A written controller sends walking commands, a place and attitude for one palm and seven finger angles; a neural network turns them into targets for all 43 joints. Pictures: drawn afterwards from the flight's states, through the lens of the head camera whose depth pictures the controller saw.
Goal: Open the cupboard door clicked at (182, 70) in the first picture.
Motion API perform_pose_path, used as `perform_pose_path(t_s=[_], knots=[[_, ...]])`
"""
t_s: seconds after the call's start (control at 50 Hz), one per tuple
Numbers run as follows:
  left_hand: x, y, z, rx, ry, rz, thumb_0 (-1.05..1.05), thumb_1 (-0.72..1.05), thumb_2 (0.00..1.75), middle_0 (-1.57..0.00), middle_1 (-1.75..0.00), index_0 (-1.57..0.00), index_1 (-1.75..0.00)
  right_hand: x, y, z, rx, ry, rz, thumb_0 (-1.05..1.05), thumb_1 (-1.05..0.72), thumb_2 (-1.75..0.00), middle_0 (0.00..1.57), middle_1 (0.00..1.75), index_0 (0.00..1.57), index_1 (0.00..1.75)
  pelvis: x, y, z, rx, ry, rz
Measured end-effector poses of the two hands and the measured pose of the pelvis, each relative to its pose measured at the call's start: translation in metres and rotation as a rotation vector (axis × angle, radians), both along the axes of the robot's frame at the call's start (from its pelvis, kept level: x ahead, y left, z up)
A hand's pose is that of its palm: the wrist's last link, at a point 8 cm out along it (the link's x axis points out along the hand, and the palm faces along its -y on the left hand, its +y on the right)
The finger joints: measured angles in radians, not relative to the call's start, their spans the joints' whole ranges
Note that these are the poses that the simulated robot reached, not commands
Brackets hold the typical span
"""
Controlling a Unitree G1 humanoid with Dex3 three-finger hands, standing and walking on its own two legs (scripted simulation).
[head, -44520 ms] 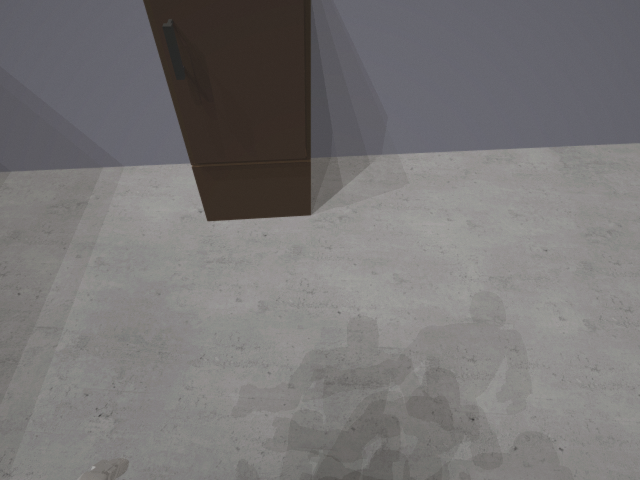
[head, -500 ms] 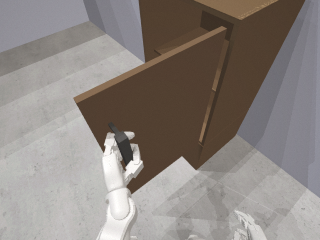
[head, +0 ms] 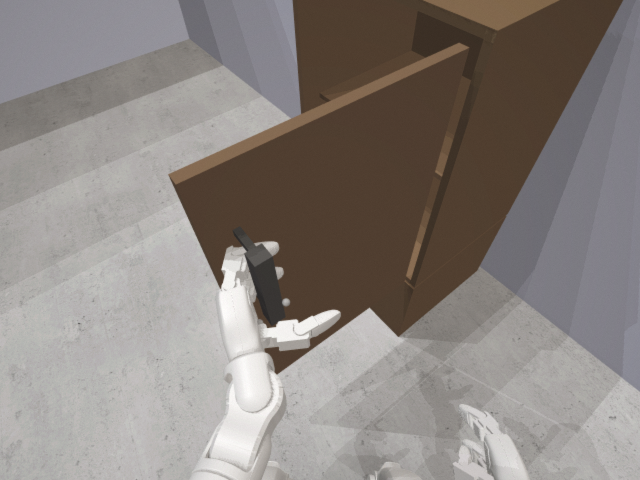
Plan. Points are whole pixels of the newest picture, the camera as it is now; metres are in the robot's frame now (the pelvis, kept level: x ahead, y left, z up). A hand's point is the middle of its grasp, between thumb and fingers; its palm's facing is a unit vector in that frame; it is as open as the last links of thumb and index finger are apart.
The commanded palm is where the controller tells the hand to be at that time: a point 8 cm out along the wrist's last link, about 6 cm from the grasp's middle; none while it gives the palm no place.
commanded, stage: open thumb and fingers to let go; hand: left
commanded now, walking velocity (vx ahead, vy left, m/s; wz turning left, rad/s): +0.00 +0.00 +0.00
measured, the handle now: (258, 277) +0.36 +0.10 +0.05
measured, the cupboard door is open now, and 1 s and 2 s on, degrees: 88 92 91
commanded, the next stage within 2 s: slide the hand sideways off the handle in 0.34 s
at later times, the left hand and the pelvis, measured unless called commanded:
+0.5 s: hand (287, 311) +0.31 +0.06 +0.05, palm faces +0.21 -0.98 -0.04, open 14.9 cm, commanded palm +0.27 +0.10 +0.05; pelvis -0.01 +0.02 +0.00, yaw +0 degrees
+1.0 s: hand (276, 349) +0.26 +0.07 +0.05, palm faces -0.16 -0.99 -0.02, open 16.2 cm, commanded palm +0.24 +0.14 +0.05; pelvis +0.00 +0.02 -0.01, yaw -1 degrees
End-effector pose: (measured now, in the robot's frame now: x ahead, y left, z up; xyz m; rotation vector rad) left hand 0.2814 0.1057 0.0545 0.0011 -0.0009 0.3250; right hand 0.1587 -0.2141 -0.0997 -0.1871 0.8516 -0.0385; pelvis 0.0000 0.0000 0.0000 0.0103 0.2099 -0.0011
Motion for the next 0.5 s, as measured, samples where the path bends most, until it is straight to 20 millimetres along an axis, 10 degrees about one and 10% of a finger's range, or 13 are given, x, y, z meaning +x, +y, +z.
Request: perform_pose_path(t_s=[0.5], knots=[[-0.005, 0.001, -0.001, 0.039, -0.008, -0.113, -0.01, -0.5, 0.3, -0.39, -0.59, -0.34, -0.63, -0.006, 0.018, -0.002, 0.009, 0.0, 0.018, 0.02, -0.9, -0.9, 0.2, 0.3, 0.2, 0.3, -0.006, 0.016, -0.003, -0.013, -0.002, 0.0]])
